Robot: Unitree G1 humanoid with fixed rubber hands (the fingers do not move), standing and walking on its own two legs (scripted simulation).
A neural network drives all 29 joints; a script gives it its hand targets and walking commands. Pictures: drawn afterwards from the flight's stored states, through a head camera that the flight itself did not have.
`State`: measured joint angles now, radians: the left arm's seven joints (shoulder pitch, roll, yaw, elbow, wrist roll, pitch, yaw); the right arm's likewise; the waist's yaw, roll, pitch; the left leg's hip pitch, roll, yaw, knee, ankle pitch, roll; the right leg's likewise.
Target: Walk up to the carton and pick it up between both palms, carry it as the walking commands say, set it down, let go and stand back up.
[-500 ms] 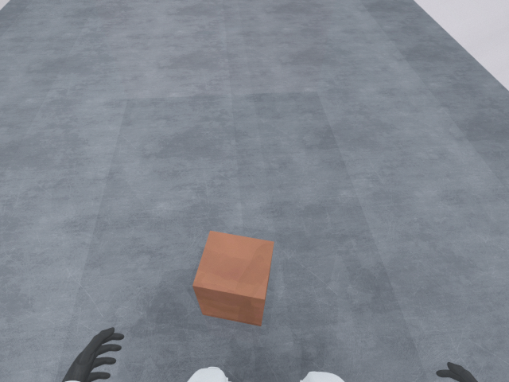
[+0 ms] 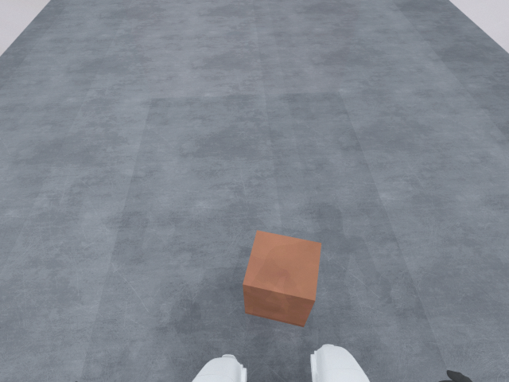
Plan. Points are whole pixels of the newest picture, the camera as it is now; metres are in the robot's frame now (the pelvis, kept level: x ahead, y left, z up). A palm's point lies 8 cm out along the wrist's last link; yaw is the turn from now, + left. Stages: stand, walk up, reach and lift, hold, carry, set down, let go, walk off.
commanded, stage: walk up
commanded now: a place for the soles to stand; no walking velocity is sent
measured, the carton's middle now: (281, 280) +0.51 -0.07 -0.60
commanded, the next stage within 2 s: none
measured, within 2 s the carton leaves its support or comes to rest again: neither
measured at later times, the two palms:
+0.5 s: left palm out of the picture +0.09 +0.36 -0.09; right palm (457, 378) +0.14 -0.28 -0.08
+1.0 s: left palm (53, 352) +0.17 +0.35 -0.08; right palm (450, 352) +0.17 -0.29 -0.09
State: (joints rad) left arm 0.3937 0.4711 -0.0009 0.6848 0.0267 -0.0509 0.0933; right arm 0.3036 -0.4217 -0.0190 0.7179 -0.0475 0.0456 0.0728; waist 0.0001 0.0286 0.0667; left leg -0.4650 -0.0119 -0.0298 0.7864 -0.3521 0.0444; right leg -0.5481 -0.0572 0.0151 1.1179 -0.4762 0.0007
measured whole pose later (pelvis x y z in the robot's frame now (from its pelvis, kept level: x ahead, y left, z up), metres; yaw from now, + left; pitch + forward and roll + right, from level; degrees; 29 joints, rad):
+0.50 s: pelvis +0.05 +0.03 +0.00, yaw -1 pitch -1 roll -2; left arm 0.41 0.47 0.00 0.73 0.03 -0.06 0.08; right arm 0.26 -0.43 -0.02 0.72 -0.05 0.00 0.05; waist 0.00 0.04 0.05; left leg -0.44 0.00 0.01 0.81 -0.36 0.05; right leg -0.44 -0.03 0.04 0.96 -0.44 -0.01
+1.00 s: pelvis +0.08 +0.02 +0.00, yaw -2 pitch -1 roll -2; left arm 0.32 0.47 0.00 0.73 0.02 -0.06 0.07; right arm 0.23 -0.43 -0.02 0.72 -0.05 0.02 0.04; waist 0.00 0.03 0.08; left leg -0.37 0.02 0.03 0.81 -0.42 0.05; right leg -0.45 -0.02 0.04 0.87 -0.44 0.02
